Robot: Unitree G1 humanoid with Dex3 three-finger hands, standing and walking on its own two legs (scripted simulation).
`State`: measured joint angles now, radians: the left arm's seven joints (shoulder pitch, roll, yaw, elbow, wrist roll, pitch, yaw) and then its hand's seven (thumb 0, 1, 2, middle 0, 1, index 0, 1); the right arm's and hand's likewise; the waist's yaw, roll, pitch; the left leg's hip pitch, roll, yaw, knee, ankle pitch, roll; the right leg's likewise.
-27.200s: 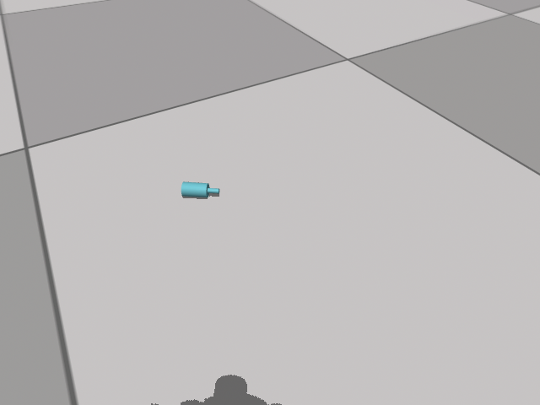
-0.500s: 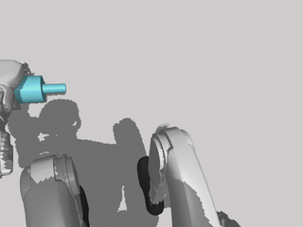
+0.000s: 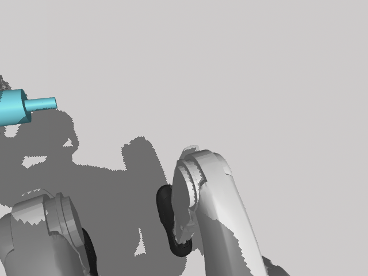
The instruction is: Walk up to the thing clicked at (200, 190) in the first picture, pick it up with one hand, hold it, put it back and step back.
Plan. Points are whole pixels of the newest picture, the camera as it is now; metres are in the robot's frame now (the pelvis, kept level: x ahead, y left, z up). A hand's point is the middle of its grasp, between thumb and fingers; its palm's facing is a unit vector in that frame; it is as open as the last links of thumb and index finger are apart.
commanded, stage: rest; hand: left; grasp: from above
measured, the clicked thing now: (7, 108) +0.49 +0.24 -0.25
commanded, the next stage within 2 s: open in 0.88 s
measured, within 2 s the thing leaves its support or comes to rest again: rests again in 0.68 s
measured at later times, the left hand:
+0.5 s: hand out of the picture +0.48 +0.27 -0.24, palm faces -0.47 -0.08 -0.88, open 9.8 cm
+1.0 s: hand out of the picture +0.48 +0.27 -0.24, palm faces -0.47 -0.07 -0.88, open 9.8 cm
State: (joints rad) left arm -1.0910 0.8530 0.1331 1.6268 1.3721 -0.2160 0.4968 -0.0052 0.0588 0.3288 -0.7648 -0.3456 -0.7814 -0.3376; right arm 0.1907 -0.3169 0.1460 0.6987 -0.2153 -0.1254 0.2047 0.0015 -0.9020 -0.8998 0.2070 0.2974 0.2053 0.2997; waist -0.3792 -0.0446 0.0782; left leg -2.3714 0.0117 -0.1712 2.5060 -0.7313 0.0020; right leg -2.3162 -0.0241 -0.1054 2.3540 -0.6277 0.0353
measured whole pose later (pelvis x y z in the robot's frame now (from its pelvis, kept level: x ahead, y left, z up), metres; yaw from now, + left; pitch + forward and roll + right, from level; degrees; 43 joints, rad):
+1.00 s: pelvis +0.00 +0.00 +0.00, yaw -3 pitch +30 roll -13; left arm -1.16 0.98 0.09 1.77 1.38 -0.22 0.58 0.00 0.07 0.22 -0.84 -0.24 -0.86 -0.23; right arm 0.16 -0.35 0.26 0.66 -0.25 -0.21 0.26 0.00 -0.91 -0.91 0.21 0.30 0.20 0.30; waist -0.44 -0.10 0.15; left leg -2.36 0.02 -0.22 2.55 -0.74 0.01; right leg -2.28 0.00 -0.14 2.35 -0.61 0.05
